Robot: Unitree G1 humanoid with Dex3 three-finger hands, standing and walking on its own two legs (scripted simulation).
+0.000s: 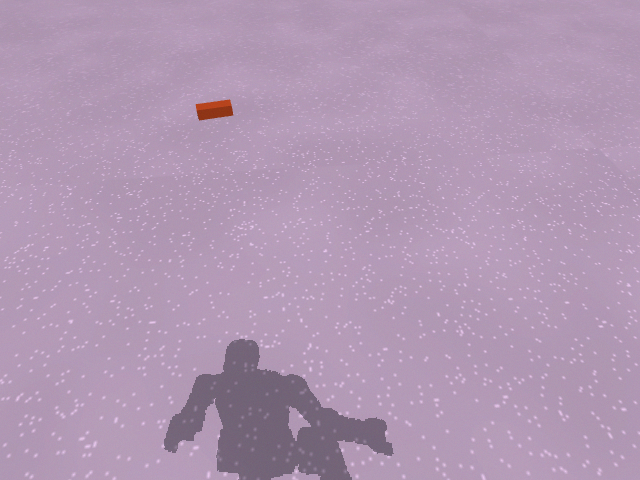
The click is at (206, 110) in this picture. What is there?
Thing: lying carton
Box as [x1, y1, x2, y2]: [196, 100, 232, 119]
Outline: 230,101 223,100 196,104 199,119 232,115
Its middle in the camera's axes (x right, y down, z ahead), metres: -0.61 -0.75 +2.27
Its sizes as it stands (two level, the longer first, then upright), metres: 0.202 0.072 0.065
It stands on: the floor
